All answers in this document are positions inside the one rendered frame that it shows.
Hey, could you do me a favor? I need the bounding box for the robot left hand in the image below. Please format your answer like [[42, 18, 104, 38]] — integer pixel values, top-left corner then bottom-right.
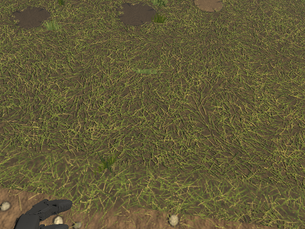
[[13, 198, 72, 229]]

